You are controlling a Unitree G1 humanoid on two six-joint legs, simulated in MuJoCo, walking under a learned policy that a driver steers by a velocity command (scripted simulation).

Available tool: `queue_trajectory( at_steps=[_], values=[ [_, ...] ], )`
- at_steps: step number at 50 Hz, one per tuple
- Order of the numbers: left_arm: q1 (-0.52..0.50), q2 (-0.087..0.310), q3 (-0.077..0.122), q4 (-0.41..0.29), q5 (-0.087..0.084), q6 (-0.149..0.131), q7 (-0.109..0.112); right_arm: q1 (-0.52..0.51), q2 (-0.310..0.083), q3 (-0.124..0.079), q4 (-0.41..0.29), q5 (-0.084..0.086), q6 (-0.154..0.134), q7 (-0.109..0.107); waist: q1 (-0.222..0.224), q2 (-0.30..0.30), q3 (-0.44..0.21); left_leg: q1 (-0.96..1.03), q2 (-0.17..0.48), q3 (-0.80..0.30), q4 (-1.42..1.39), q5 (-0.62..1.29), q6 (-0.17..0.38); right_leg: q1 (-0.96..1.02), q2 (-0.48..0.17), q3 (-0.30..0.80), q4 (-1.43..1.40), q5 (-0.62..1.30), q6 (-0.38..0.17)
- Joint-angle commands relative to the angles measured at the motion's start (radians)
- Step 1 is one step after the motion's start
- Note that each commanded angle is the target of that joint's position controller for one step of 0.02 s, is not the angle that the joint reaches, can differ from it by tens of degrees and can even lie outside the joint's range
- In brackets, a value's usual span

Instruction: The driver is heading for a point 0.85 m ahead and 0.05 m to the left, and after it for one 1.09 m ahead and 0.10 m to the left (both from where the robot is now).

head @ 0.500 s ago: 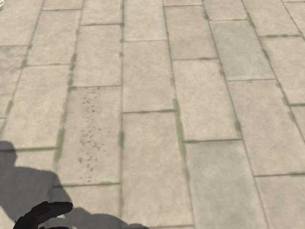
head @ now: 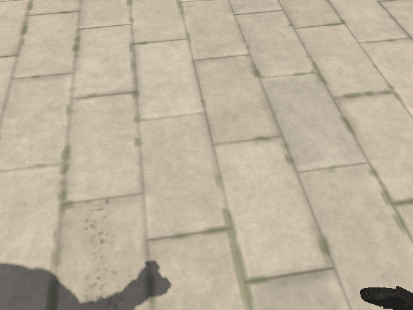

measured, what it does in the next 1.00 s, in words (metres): walks ahead: right foot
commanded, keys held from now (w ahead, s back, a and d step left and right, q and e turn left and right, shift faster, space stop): w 1.00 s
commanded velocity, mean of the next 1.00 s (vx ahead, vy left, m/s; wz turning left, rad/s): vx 0.50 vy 0.00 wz -0.07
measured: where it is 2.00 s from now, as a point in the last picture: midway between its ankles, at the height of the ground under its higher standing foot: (242, 168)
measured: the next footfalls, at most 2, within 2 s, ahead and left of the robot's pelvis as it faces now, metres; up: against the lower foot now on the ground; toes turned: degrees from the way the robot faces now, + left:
right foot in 0.50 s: +0.43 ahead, -0.14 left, +0.00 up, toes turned -3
left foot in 1.04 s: +0.74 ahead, +0.09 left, +0.00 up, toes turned +0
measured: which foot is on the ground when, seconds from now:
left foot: down 0.00-0.52, up 0.54-1.00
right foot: down 0.00-0.00, up 0.02-0.48, down 0.50-1.00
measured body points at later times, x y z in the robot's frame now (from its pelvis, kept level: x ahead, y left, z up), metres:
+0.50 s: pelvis +0.27 -0.02 +0.00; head +0.30 -0.02 +0.45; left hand +0.53 +0.19 -0.05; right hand +0.22 -0.30 -0.13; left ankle +0.11 +0.12 -0.72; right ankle +0.39 -0.13 -0.72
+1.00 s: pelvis +0.54 -0.02 +0.01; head +0.57 -0.02 +0.46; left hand +0.53 +0.27 -0.12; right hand +0.76 -0.25 -0.07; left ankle +0.70 +0.09 -0.71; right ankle +0.39 -0.13 -0.72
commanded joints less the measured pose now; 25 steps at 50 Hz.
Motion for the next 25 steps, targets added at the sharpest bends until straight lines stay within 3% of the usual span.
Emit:
queue_trajectory(
  at_steps=[1,2,3,4,5,7,11,14,16,20,23,24,25],
  values=[
    [0.150,-0.011,-0.019,-0.072,-0.017,-0.023,-0.002,0.345,-0.297,-0.099,0.035,-0.006,0.000,-0.003,-0.103,0.331,-0.320,0.784,0.394,-0.670,-0.131,-0.219,0.287,-0.549,0.029,-0.061,0.624,-0.062,0.018],
    [0.098,0.086,-0.003,-0.057,-0.027,-0.028,0.002,0.350,-0.201,-0.076,0.034,0.025,0.002,0.005,-0.142,0.210,-0.246,0.754,0.396,-0.776,-0.215,-0.485,0.269,-0.681,-0.021,-0.001,0.734,-0.090,0.021],
    [-0.036,0.134,0.011,-0.078,-0.026,-0.028,0.003,0.293,-0.151,-0.061,0.025,0.023,0.005,0.002,-0.160,0.116,-0.114,0.635,0.357,-0.629,-0.227,-0.462,0.224,-0.719,-0.061,-0.016,0.747,0.000,0.015],
    [-0.105,0.126,0.008,-0.095,-0.012,-0.028,0.005,0.238,-0.134,-0.051,0.015,0.008,0.010,0.000,-0.143,0.054,-0.052,0.523,0.314,-0.508,-0.234,-0.343,0.203,-0.694,-0.099,-0.058,0.716,0.067,0.016],
    [-0.140,0.110,0.008,-0.106,0.003,-0.033,0.002,0.207,-0.114,-0.043,0.017,0.002,0.014,-0.002,-0.124,0.049,-0.003,0.440,0.277,-0.430,-0.254,-0.240,0.205,-0.679,-0.130,-0.073,0.653,0.118,0.018],
    [-0.117,0.074,0.004,-0.098,0.002,-0.036,-0.006,0.194,-0.089,-0.033,0.023,-0.004,0.011,-0.007,-0.088,0.098,-0.005,0.369,0.225,-0.329,-0.289,-0.103,0.195,-0.595,-0.165,-0.094,0.574,0.171,0.023],
    [-0.185,0.025,-0.013,-0.118,0.010,-0.035,-0.010,0.229,-0.135,-0.044,0.053,0.014,0.009,-0.015,-0.096,0.074,0.014,0.347,0.227,-0.222,-0.341,0.070,0.226,-0.618,-0.182,-0.135,0.389,0.254,0.050],
    [-0.275,0.005,-0.023,-0.133,0.008,-0.044,-0.019,0.256,-0.154,-0.047,0.075,0.020,0.019,-0.020,-0.125,0.066,0.026,0.346,0.199,-0.137,-0.353,0.121,0.203,-0.584,-0.173,-0.157,0.207,0.418,0.058],
    [-0.337,0.001,-0.026,-0.143,0.003,-0.050,-0.027,0.288,-0.161,-0.046,0.094,0.026,0.025,-0.022,-0.147,0.062,0.039,0.342,0.188,-0.097,-0.348,0.135,0.190,-0.538,-0.154,-0.176,0.109,0.500,0.060],
    [-0.433,0.012,-0.024,-0.176,-0.007,-0.059,-0.045,0.352,-0.171,-0.047,0.133,0.031,0.044,-0.024,-0.166,0.063,0.065,0.421,0.234,-0.104,-0.315,0.157,0.176,-0.524,-0.130,-0.182,0.014,0.499,0.037],
    [-0.395,0.046,-0.010,-0.173,-0.004,-0.064,-0.053,0.345,-0.196,-0.056,0.145,0.033,0.060,-0.032,-0.116,0.079,0.038,0.491,0.256,-0.098,-0.222,0.344,0.148,-0.431,-0.103,-0.200,-0.039,0.406,-0.007],
    [-0.304,0.072,0.005,-0.146,0.001,-0.064,-0.050,0.327,-0.201,-0.057,0.142,0.035,0.065,-0.035,-0.058,0.076,-0.018,0.478,0.230,-0.065,-0.116,0.500,0.129,-0.290,-0.077,-0.227,-0.072,0.413,-0.031],
    [-0.155,0.119,0.028,-0.103,0.006,-0.062,-0.040,0.324,-0.180,-0.047,0.135,0.029,0.066,-0.038,0.010,0.057,-0.121,0.402,0.182,-0.026,0.063,0.530,0.101,-0.060,-0.091,-0.217,-0.066,0.436,-0.065]
  ],
)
